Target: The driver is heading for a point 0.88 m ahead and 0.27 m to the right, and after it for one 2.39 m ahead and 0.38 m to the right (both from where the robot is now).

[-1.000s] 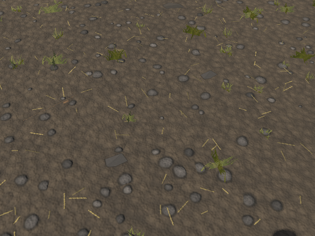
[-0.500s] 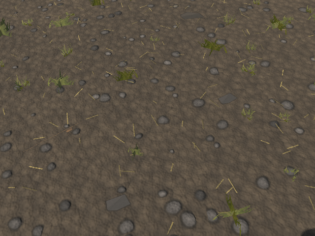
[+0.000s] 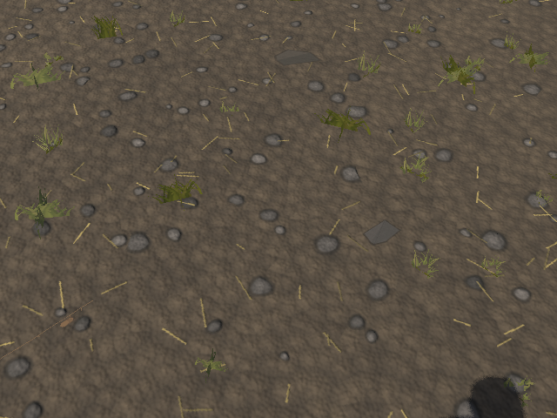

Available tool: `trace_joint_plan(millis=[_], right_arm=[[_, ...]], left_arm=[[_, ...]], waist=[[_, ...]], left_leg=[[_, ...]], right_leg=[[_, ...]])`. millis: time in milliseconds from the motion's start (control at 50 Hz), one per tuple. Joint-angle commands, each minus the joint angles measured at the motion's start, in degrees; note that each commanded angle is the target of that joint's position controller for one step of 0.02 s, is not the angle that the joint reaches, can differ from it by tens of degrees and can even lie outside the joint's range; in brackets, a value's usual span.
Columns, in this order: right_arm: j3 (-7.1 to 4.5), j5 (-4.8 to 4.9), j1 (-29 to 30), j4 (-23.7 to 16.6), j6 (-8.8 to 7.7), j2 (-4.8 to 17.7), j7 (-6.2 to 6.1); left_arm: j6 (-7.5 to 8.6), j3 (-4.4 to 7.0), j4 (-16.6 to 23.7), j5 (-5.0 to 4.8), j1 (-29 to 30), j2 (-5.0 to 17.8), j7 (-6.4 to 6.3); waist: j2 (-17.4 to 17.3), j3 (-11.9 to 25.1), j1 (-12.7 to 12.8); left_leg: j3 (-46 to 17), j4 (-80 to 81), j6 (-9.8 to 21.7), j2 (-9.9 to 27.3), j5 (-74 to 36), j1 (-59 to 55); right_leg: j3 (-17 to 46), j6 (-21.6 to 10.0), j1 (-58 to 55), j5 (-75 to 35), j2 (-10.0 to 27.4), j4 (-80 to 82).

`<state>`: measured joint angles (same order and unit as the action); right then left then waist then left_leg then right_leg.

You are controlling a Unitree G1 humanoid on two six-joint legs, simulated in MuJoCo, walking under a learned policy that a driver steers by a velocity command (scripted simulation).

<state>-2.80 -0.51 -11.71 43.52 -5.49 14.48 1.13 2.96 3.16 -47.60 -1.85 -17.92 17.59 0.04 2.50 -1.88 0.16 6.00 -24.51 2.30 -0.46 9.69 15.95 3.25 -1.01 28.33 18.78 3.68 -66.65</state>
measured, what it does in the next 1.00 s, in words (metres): walks ahead, turning right: right foot, then left foot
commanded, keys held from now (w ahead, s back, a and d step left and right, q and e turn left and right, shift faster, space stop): w+e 0.68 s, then w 0.32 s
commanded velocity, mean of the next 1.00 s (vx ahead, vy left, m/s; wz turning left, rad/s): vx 0.50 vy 0.00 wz -0.46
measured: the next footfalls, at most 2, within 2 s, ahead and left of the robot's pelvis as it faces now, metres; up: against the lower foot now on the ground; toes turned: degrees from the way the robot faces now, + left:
right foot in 0.36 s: +0.35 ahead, -0.16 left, +0.00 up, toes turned -15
left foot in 0.86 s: +0.68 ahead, -0.07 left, +0.00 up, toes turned -29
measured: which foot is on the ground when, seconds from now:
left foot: down 0.00-0.38, up 0.40-0.84, down 0.86-1.00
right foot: up 0.00-0.34, down 0.36-0.88, up 0.90-1.00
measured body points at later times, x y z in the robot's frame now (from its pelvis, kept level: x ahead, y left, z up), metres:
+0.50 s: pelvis +0.27 -0.08 -0.01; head +0.31 -0.10 +0.44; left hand +0.47 +0.16 -0.11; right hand +0.31 -0.38 -0.12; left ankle +0.23 +0.11 -0.64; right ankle +0.31 -0.15 -0.74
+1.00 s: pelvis +0.56 -0.12 +0.00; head +0.58 -0.12 +0.45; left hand +0.77 +0.08 -0.12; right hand +0.55 -0.42 -0.10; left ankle +0.65 -0.06 -0.74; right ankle +0.42 -0.19 -0.65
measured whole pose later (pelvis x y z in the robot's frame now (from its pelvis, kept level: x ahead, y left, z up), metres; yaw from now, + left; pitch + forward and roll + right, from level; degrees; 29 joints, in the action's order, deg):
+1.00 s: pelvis +0.56 -0.12 +0.00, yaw -29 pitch +1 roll +1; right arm -3.2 -0.3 -12.1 43.5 -6.0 15.4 1.7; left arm 2.7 3.0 -42.4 -1.0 -17.9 16.4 -0.3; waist 1.9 -0.8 0.0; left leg 1.1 -27.0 2.5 -2.9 9.8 18.3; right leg 4.6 -2.1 24.1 21.8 -1.1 -67.1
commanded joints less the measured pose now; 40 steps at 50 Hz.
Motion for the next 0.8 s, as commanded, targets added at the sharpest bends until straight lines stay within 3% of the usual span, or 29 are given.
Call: trace_joint_plan(millis=[20, 80, 140, 240, 260, 300, 320, 340, 360, 380, 400, 420, 440, 460, 480, 500, 560, 660, 740, 800], right_arm=[[-1.81, -0.33, 0.72, -1.5, -1.73, 6.02, -0.08], [-2.35, -0.51, 0.01, 0.02, -1.88, 7.26, -0.66], [-2.71, -0.23, -0.78, 0.78, -1.36, 8.82, -1.36], [-3.69, 1.16, -5.1, 3.0, 0.51, 11.29, -1.85], [-3.88, 1.47, -5.27, 3.23, 1.02, 11.73, -1.9], [-4.35, 1.88, -4.37, 3.04, 1.9, 13.28, -2.17], [-4.57, 2.08, -3.89, 2.82, 2.37, 14.05, -2.36], [-4.57, 2.26, -3.0, 2.56, 2.88, 14.29, -2.48], [-3.96, 2.0, -3.01, 2.16, 2.83, 13.09, -2.68], [-1.63, -0.66, -7.82, -0.51, 1.9, 5.6, -2.2], [-0.59, 0.28, -6.78, -2.08, -0.58, 5.14, -1.4], [-1.87, 2.82, 0.94, -3.57, -2.09, 10.1, -0.71], [-1.62, 3.11, 2.96, -4.48, -2.89, 9.73, -0.66], [-1.68, 1.66, 2.68, -3.64, -3.02, 9.39, -1.16], [-2.17, 0.57, 1.79, -3.22, -2.57, 10.02, -1.42], [-2.36, 0.29, 0.87, -3.19, -1.81, 10.02, -1.3], [-1.94, -0.45, 1.32, -3.72, -0.23, 7.77, -1.4], [-0.77, 0.01, 11.88, -6.64, -0.34, 5.3, -0.95], [-0.87, 0.8, 15.46, -7.7, -1.36, 6.45, 0.36], [-1.52, 0.74, 13.96, -7.78, -2.02, 8.04, 0.91]], left_arm=[[-0.95, 1.14, 3.71, 0.03, -1.77, 2.32, -0.29], [-1.23, 1.22, 5.44, 0.52, 1.84, 1.88, -0.31], [-0.59, 0.67, 7.23, 0.69, 7.36, 0.61, 0.98], [-0.58, 0.32, 11.63, 0.67, 15.76, 0.51, 2.81], [-0.62, 0.47, 12.39, 0.7, 16.37, 0.9, 3.11], [-0.89, 1.28, 13.22, 0.76, 14.9, 2.41, 3.42], [-1.12, 2.08, 12.86, 0.71, 11.59, 3.79, 3.38], [-1.28, 3.44, 11.3, 0.5, 4.48, 6.0, 3.13], [-1.61, 5.48, 8.75, 0.4, -5.32, 9.69, 2.22], [-1.82, 6.94, 8.04, 0.05, -7.81, 16.57, 1.09], [-0.71, 6.06, 10.51, 0.36, -7.47, 15.94, 1.58], [0.09, 4.71, 10.19, 0.83, -6.51, 11.28, 1.97], [0.63, 4.18, 10.07, 0.79, -3.81, 9.6, 1.95], [0.74, 3.54, 10.68, 0.63, 0.35, 7.71, 1.85], [0.76, 2.93, 11.6, 1.05, 3.28, 6.01, 1.6], [0.77, 2.71, 12.4, 1.57, 4.51, 5.62, 1.38], [1.14, 3.15, 12.04, 1.21, 3.48, 7.18, 0.45], [0.43, 3.42, 10.41, 0.67, -0.37, 8.17, -0.9], [0.14, 3.19, 8.43, 0.47, -3.6, 7.51, -1.05], [-0.22, 3.14, 7.39, 0.82, -4.1, 7.27, -1.19]], waist=[[-8.13, 1.35, 0.77], [-6.38, -0.18, 0.52], [-5.5, -1.27, -1.34], [-4.32, -3.88, -4.19], [-4.55, -3.85, -3.95], [-6.24, -1.44, -1.93], [-7.29, 1.18, 0.24], [-7.0, 4.98, 4.49], [-4.73, 10.02, 9.32], [10.33, 14.47, 5.22], [9.96, 24.23, 4.72], [3.27, 18.5, 7.49], [1.33, 11.84, 5.71], [-2.62, 7.8, 2.84], [-1.81, 5.95, 0.69], [-0.63, 5.51, -0.61], [-0.9, 4.37, -1.21], [1.81, 1.9, 2.74], [2.74, 1.41, 4.64], [4.34, 0.91, 3.55]], left_leg=[[-11.05, 16.72, 8.9, 15.56, -7.6, -5.44], [-4.46, 17.33, 8.51, 14.66, -13.51, -6.74], [0.71, 17.87, 7.27, 13.4, -13.75, -8.13], [3.27, 15.5, 6.52, 17.1, -16.45, -18.36], [3.81, 13.91, 6.04, 17.65, -19.56, -20.36], [5.47, 7.6, 4.75, 17.69, -36.09, -22.56], [6.18, 1.65, 4.1, 17.27, -45.17, -22.85], [7.41, -8.39, 2.92, 15.77, -49.51, -20.79], [8.23, -22.93, 0.58, 13.25, -42.14, -11.71], [7.1, -44.38, -3.08, 5.46, 3.28, 12.85], [-7.29, -55.98, -3.82, -2.62, 26.18, 25.45], [-11.5, -56.97, -2.4, 0.85, 21.2, 31.55], [-10.95, -52.69, -1.25, 3.28, 15.8, 31.98], [-10.82, -47.54, -1.4, 5.67, 12.05, 28.41], [-10.96, -43.57, -1.87, 7.1, 9.52, 24.01], [-11.04, -41.92, -2.42, 7.59, 7.99, 20.87], [-9.39, -34.85, -5.04, 6.84, 4.08, 19.28], [-8.86, -13.56, -6.59, 3.03, -12.39, 16.77], [-9.43, -6.12, -5.24, 1.97, -15.95, 14.2], [-9.4, -3.83, -2.55, 1.91, -9.66, 12.99]], right_leg=[[2.86, 1.04, 7.59, -5.5, 4.31, -0.1], [3.28, 1.6, 11.07, -13.19, 4.16, 7.36], [-0.06, 0.95, 9.08, -21.85, 3.37, 19.53], [-3.4, -1.42, 12.34, -19.52, 2.58, 28.7], [-4.29, -2.18, 12.31, -17.18, 2.0, 29.53], [-7.44, -4.25, 7.25, -11.34, -1.07, 30.12], [-9.16, -5.53, 2.11, -8.3, -3.37, 29.84], [-10.4, -7.25, -7.38, -8.37, -6.13, 31.92], [-7.63, -9.62, -23.59, -11.26, -7.03, 34.93], [18.13, -17.58, -44.1, -9.86, 7.46, 36.11], [45.79, -25.66, -52.9, 1.53, 15.85, 47.3], [39.64, -21.42, -49.89, 0.66, 14.66, 50.56], [31.69, -19.08, -42.04, -3.52, 12.57, 50.35], [25.1, -16.96, -33.35, -9.7, 9.94, 50.22], [20.75, -16.08, -26.84, -15.34, 7.99, 51.12], [19.17, -15.91, -23.05, -18.07, 6.84, 52.38], [14.37, -16.21, -17.39, -25.24, 4.96, 53.89], [10.8, -12.31, -14.59, -18.17, 1.1, 53.02], [13.98, -11.34, -18.32, -13.81, 3.69, 50.19], [17.4, -10.33, -23.59, -17.06, 6.41, 46.28]])
Velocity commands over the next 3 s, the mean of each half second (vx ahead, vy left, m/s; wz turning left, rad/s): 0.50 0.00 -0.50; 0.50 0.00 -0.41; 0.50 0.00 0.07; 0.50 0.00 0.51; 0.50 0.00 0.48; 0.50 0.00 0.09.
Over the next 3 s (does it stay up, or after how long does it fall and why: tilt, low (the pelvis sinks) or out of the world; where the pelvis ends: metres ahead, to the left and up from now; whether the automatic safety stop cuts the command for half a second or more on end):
stays up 1.59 -0.29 -0.01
